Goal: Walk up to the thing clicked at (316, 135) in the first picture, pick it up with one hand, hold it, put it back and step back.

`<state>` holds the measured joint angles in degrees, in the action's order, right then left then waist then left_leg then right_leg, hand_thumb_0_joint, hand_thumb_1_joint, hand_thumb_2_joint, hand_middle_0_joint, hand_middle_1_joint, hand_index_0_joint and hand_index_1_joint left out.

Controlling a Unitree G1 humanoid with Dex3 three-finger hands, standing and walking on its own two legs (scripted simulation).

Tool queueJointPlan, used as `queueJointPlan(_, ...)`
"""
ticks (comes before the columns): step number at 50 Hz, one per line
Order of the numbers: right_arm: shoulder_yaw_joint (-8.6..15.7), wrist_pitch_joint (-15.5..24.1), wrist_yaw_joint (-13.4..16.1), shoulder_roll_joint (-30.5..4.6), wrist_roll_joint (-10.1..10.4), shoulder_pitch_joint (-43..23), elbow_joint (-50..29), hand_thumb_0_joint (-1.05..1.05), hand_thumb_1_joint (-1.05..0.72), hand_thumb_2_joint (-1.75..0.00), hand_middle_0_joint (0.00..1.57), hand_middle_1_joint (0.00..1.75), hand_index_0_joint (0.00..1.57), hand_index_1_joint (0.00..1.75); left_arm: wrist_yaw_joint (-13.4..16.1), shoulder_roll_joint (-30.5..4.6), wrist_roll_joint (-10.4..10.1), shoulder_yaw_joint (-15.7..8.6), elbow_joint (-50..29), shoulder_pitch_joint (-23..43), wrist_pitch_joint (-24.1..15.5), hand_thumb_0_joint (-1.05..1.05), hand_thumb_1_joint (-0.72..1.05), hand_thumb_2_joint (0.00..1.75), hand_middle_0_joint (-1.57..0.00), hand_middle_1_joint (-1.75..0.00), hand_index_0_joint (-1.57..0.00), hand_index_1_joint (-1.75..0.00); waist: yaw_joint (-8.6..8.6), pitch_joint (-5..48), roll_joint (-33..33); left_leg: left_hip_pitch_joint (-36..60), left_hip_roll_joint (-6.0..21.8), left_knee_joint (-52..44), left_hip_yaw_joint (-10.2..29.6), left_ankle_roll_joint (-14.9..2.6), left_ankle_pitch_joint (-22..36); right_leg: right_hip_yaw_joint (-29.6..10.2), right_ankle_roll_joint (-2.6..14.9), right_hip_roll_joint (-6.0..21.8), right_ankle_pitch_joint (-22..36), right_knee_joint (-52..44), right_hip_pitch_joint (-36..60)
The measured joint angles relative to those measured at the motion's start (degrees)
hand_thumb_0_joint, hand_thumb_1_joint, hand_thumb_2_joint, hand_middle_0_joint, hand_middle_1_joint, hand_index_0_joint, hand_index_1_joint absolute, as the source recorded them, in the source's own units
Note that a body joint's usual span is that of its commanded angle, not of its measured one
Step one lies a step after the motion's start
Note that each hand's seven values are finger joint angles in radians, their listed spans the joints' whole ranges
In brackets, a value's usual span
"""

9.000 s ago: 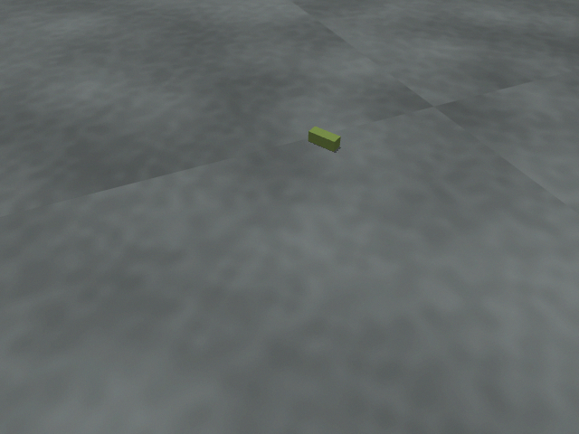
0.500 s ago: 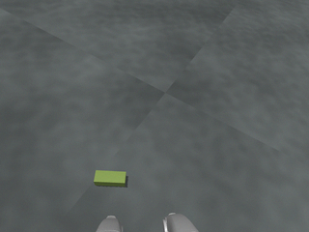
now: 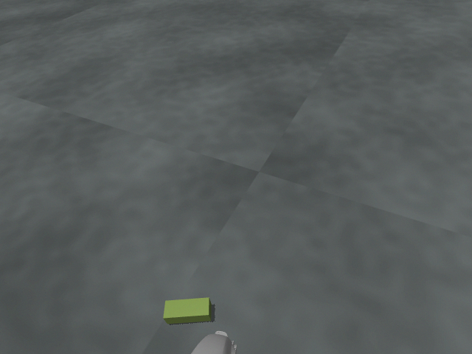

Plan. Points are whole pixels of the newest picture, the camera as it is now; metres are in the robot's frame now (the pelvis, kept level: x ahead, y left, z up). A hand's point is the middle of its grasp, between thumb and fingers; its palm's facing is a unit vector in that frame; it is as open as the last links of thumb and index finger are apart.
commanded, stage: walk up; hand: left
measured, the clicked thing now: (188, 310) +0.46 +0.31 -0.73
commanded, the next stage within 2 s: none
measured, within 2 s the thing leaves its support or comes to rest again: neither
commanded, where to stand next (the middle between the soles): +0.11 +0.02 m, yaw +6 degrees
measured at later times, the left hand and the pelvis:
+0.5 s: hand out of the picture +0.15 +0.30 -0.17, palm faces +0.09 -0.93 -0.35, open 7.4 cm; pelvis +0.06 +0.03 -0.02, yaw +6 degrees
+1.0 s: hand out of the picture -0.01 +0.27 -0.11, palm faces +0.18 -0.87 -0.46, open 7.4 cm; pelvis -0.03 -0.01 +0.00, yaw +10 degrees
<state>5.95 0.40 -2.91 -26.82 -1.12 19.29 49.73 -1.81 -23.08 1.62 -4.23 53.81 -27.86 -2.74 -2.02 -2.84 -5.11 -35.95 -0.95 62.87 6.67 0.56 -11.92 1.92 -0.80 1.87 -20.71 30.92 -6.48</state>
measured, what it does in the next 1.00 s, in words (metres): steps on the spot: left foot, then right foot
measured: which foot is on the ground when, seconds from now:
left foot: up 0.00-0.18, down 0.20-0.64, up 0.66-1.00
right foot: down 0.00-0.22, up 0.24-0.60, down 0.62-1.00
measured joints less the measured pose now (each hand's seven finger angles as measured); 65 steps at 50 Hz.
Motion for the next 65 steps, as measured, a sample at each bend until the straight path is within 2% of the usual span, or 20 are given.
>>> queueJointPlan(5, -0.3, -2.32, -2.34, 1.79, -0.87, -0.38, -1.1, 0.01, -0.9, -0.9, 0.2, 0.3, 0.2, 0.3, 1.77, -1.46, 0.26, -0.43, -1.32, 0.59, -1.82, 0.01, 0.9, 0.9, -0.21, -0.3, -0.21, -0.3, 0.68, -1.65, -1.99, 2.91, 1.83, -8.67, 0.41, 0.3, -0.44, 2.89, -1.33, 0.9, -3.12, 0.69, 1.81)
queueJointPlan(9, -1.29, -2.13, -2.24, 3.21, -0.36, -2.29, -0.5, 0.01, -0.9, -0.9, 0.2, 0.3, 0.2, 0.3, 2.27, -2.84, -0.24, -0.3, -3.49, 2.96, -1.62, 0.01, 0.9, 0.9, -0.21, -0.3, -0.21, -0.3, 0.27, -2.95, -0.28, 9.09, 3.47, -20.81, -4.07, -1.45, -2.26, 4.37, -2.86, 3.89, -7.69, 5.16, 1.95)
queueJointPlan(12, -1.75, 0.14, -0.77, 4.3, 0.24, -5.85, -0.58, 0.01, -0.9, -0.9, 0.2, 0.3, 0.2, 0.3, 2.56, -2.79, -0.99, 0.28, -4.49, 7.12, -0.18, 0.01, 0.9, 0.9, -0.2, -0.3, -0.2, -0.3, -0.14, -7.02, 4.22, 11.41, -0.43, -21.8, -7.26, -0.98, -1.34, 0.64, -0.48, 8.61, -8.15, 19.55, -3.13)
queueJointPlan(15, -2.46, 2.06, 0.71, 3.96, 1.7, -7.48, -2.18, 0.01, -0.9, -0.9, 0.2, 0.3, 0.2, 0.3, 2.84, -0.47, -1.83, 2.0, -5.01, 11.42, 1.65, 0.01, 0.9, 0.9, -0.2, -0.3, -0.2, -0.3, 1.29, -8.32, 2.68, 11.41, -0.19, -20.88, -5.4, -1.81, -2.35, -3.91, 1.54, 2.87, -10.13, 35.33, -11.34)
queueJointPlan(17, -3.27, 2.21, 1.8, 4.67, 2.13, -8.32, -2.42, 0.01, -0.9, -0.9, 0.2, 0.3, 0.2, 0.3, 2.65, -0.19, -2.09, 2.51, -5.86, 13.27, 2.34, 0.01, 0.9, 0.9, -0.2, -0.3, -0.2, -0.3, 1.32, -7.97, 4.06, 12.66, -0.14, -22.99, -5.45, -1.82, -1.62, -4.93, 2.47, 1.29, -9.68, 39.69, -16.09)
queueJointPlan(24, -4.4, 1.58, 4.91, 4.55, 0.87, -11.71, -3.88, 0.0, -0.9, -0.9, 0.21, 0.3, 0.21, 0.3, 2.87, -0.4, -2.56, 1.44, -8.16, 19.58, 5.27, 0.0, 0.9, 0.9, -0.2, -0.3, -0.2, -0.3, 1.59, -9.06, 9.35, 11.47, 0.52, -22.55, -5.72, -1.12, -1.15, -7.23, 1.55, -1.34, -6.45, 35.14, -24.05)
queueJointPlan(31, -2.97, -0.77, 5.05, 0.92, 0.27, -14.81, -6.05, 0.0, -0.9, -0.9, 0.21, 0.3, 0.2, 0.3, 1.54, 0.55, -1.58, 1.5, -7.41, 20.17, 5.83, 0.0, 0.9, 0.9, -0.2, -0.3, -0.2, -0.3, 1.8, -8.85, 6.86, 5.0, 3.75, -17.23, -5.69, 0.77, -1.42, -3.61, 1.25, -1.17, -3.78, 22.08, -18.29)
queueJointPlan(32, -2.74, -1.2, 5.03, 0.18, 0.48, -15.33, -5.97, 0.0, -0.9, -0.9, 0.2, 0.3, 0.2, 0.3, 1.45, 1.14, -1.18, 1.26, -6.94, 20.08, 5.63, 0.0, 0.9, 0.9, -0.21, -0.3, -0.2, -0.3, 1.65, -9.05, 5.0, 3.92, 4.97, -15.71, -4.93, 0.89, -1.72, -2.86, 1.0, -2.29, -6.37, 19.91, -17.2)
queueJointPlan(33, -2.42, -1.73, 5.13, -0.4, 0.78, -15.88, -5.66, 0.0, -0.9, -0.9, 0.2, 0.3, 0.2, 0.3, 1.39, 1.85, -0.61, 1.18, -6.68, 20.01, 5.51, 0.0, 0.9, 0.9, -0.21, -0.3, -0.2, -0.3, 1.99, -9.75, 2.84, 3.09, 5.53, -14.11, -3.09, -0.27, -2.0, -1.7, 1.32, -3.48, -5.97, 19.83, -17.06)
queueJointPlan(35, -2.15, -2.52, 5.93, 0.17, 1.12, -15.65, -4.73, 0.0, -0.9, -0.9, 0.2, 0.3, 0.2, 0.3, 1.03, 1.96, 0.16, 1.42, -6.98, 19.37, 5.64, 0.0, 0.9, 0.9, -0.21, -0.3, -0.2, -0.3, 2.19, -10.1, 2.74, 1.6, 1.7, -7.43, -0.49, -1.2, -12.87, -1.33, 2.15, -2.64, -4.72, 21.08, -17.95)
queueJointPlan(37, -2.49, -2.95, 6.06, 1.22, 1.19, -14.79, -3.26, 0.01, -0.9, -0.9, 0.2, 0.3, 0.2, 0.3, 1.09, 1.78, 0.34, 1.33, -7.04, 18.86, 5.66, 0.0, 0.9, 0.9, -0.21, -0.3, -0.21, -0.3, 1.05, -9.81, 4.35, 1.0, -2.57, 0.9, -0.18, -1.44, -18.63, -2.73, 2.66, -1.11, -3.06, 20.54, -18.71)
queueJointPlan(41, -3.05, -3.07, 4.95, 1.61, 1.82, -12.22, -1.2, 0.01, -0.9, -0.9, 0.2, 0.3, 0.2, 0.29, 2.01, 2.46, 0.61, 1.05, -6.39, 18.47, 4.69, 0.01, 0.9, 0.9, -0.21, -0.3, -0.21, -0.3, 0.57, -8.53, 3.27, 2.98, -6.52, 10.37, 1.55, -0.83, -15.69, -2.52, 2.85, -0.47, 1.6, 15.26, -19.08)
queueJointPlan(46, -3.09, -2.38, 2.13, 1.65, 0.52, -4.96, 2.83, 0.01, -0.9, -0.9, 0.2, 0.3, 0.2, 0.3, 1.24, 2.78, 0.59, 0.79, -6.64, 14.76, 1.34, 0.01, 0.9, 0.9, -0.21, -0.3, -0.21, -0.3, 0.92, -3.68, 1.33, 10.89, -4.74, 4.63, -0.44, -0.33, -12.27, 0.07, 3.75, 0.41, 0.14, 9.65, -15.73)
queueJointPlan(49, -3.13, -2.07, 1.09, 1.81, -0.27, -2.28, 4.77, 0.01, -0.9, -0.9, 0.2, 0.3, 0.2, 0.3, 0.85, 1.68, 0.38, 0.32, -6.88, 11.88, 0.12, 0.01, 0.9, 0.9, -0.21, -0.3, -0.21, -0.3, 0.55, -1.64, 2.95, 14.04, -3.45, -3.47, -2.62, 0.19, -13.6, -0.34, 4.23, 1.97, 3.19, 5.39, -12.78)
queueJointPlan(52, -2.66, -1.25, -0.17, 1.47, -0.55, -1.62, 4.87, 0.01, -0.9, -0.9, 0.2, 0.3, 0.2, 0.3, 0.33, 0.0, 0.38, -0.14, -6.18, 9.82, 0.21, 0.0, 0.9, 0.9, -0.21, -0.3, -0.21, -0.3, 0.45, -1.32, 4.23, 15.44, -1.46, -11.46, -4.85, -0.16, -15.63, -1.03, 3.56, 2.73, 6.84, 1.96, -10.47)
queueJointPlan(55, -1.7, -0.47, -1.23, 0.93, -0.12, -1.36, 4.08, 0.01, -0.9, -0.9, 0.2, 0.3, 0.2, 0.3, -0.19, -1.48, 1.01, -0.53, -4.67, 8.21, 1.87, 0.01, 0.9, 0.9, -0.21, -0.3, -0.21, -0.3, 0.33, -0.21, 4.81, 17.72, 0.07, -19.13, -7.6, -1.43, -15.54, -1.8, 2.23, 2.51, 6.24, 0.71, -9.77)
queueJointPlan(57, -0.87, 0.88, -1.19, 0.44, 0.23, -0.28, 2.64, 0.01, -0.9, -0.9, 0.2, 0.3, 0.2, 0.3, -0.17, -2.36, 1.24, -0.76, -3.75, 7.35, 3.49, 0.01, 0.9, 0.9, -0.21, -0.3, -0.21, -0.3, 0.83, 1.25, 4.98, 21.2, 0.49, -25.11, -8.95, -1.91, -11.36, -2.47, 2.68, 1.9, -0.29, 4.91, -12.02)
queueJointPlan(59, -0.18, 2.25, 0.2, 0.32, -0.51, 0.77, 1.27, 0.0, -0.9, -0.9, 0.2, 0.3, 0.2, 0.3, 0.38, -3.11, 0.81, -1.0, -2.98, 7.69, 4.92, 0.01, 0.9, 0.9, -0.21, -0.3, -0.2, -0.3, 2.56, 1.91, 5.41, 20.94, 0.19, -26.26, -8.3, -1.96, -6.7, -6.35, 3.46, -0.74, -6.99, 16.74, -17.87)
queueJointPlan(62, -1.34, 1.83, 1.57, 2.45, -0.94, 1.06, 3.05, 0.0, -0.9, -0.9, 0.2, 0.3, 0.2, 0.3, 0.47, -3.92, -0.12, -0.75, -1.49, 9.47, 5.3, 0.01, 0.9, 0.9, -0.2, -0.3, -0.2, -0.3, 4.06, 1.01, 8.74, 21.75, -0.66, -26.01, -9.37, -2.65, -6.27, -11.0, 3.03, -4.19, -2.68, 28.39, -23.39)
queueJointPlan(65, -2.18, 1.64, 1.41, 3.77, -0.8, 2.79, 4.97, 0.0, -0.9, -0.9, 0.2, 0.3, 0.2, 0.3, -1.06, -3.03, -0.27, -0.53, -0.92, 9.98, 4.39, 0.01, 0.9, 0.9, -0.2, -0.3, -0.2, -0.3, 4.48, 1.62, 9.45, 24.85, 0.05, -30.32, -9.39, -3.74, -8.58, -9.48, 1.46, -4.92, 2.2, 32.34, -25.56)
